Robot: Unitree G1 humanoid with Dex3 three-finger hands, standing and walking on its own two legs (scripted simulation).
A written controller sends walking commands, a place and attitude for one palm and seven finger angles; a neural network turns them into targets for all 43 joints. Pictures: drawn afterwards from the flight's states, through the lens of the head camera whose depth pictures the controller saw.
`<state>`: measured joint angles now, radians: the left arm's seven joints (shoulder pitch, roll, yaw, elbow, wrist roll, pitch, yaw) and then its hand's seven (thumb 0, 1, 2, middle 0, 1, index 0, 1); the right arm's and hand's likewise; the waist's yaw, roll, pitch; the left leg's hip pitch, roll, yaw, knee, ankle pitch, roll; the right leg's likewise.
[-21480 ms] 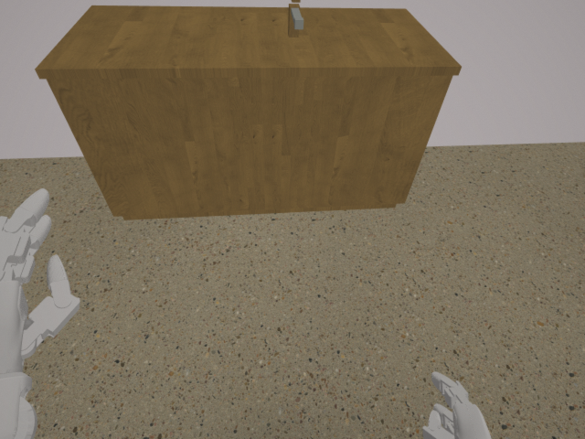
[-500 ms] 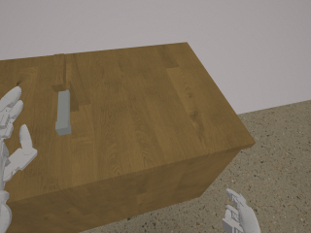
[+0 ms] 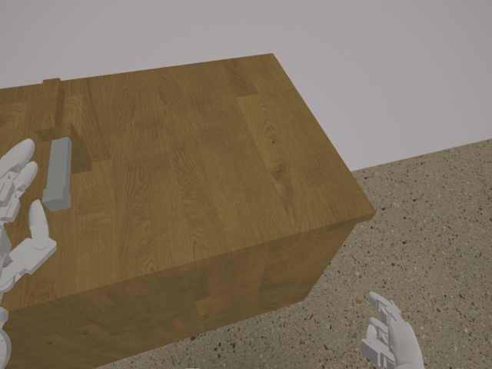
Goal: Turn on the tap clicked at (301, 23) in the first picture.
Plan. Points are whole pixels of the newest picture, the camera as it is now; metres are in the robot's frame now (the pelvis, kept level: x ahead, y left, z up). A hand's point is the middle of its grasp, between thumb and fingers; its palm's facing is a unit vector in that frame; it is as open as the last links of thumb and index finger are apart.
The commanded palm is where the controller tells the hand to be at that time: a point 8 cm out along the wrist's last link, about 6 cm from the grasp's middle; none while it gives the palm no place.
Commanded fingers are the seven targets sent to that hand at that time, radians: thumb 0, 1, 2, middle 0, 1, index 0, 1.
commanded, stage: come to a stop and stand still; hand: left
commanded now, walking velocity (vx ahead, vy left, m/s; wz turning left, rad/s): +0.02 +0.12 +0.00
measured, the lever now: (57, 198) +0.33 +0.33 +0.07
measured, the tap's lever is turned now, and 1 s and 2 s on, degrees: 0 0 0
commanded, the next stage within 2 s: look again from close up in 0.86 s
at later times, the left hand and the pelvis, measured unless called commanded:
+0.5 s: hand (11, 234) +0.23 +0.29 +0.16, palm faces +0.38 -0.84 -0.38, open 7.4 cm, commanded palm +0.17 +0.32 +0.18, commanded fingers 0.00 0.90 0.90 -0.20 -0.30 -0.20 -0.30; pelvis +0.02 +0.04 +0.01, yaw +1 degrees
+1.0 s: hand out of the picture +0.23 +0.33 +0.17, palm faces +0.39 -0.77 -0.50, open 7.5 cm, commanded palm +0.16 +0.34 +0.18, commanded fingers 0.00 0.90 0.90 -0.20 -0.30 -0.20 -0.30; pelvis +0.01 +0.06 +0.00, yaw +2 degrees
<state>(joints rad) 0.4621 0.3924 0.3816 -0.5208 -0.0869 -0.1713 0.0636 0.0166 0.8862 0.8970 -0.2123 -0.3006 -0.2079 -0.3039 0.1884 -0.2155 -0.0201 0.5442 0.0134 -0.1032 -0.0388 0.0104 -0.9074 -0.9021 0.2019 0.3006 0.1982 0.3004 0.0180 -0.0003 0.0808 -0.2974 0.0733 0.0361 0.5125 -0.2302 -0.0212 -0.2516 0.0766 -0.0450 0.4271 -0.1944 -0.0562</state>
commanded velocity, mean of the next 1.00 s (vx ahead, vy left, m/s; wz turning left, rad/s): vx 0.00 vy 0.01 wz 0.00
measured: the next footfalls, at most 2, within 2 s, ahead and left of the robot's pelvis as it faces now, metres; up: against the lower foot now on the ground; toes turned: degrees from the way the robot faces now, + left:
none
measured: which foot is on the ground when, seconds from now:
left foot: down 0.00-1.00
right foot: down 0.00-1.00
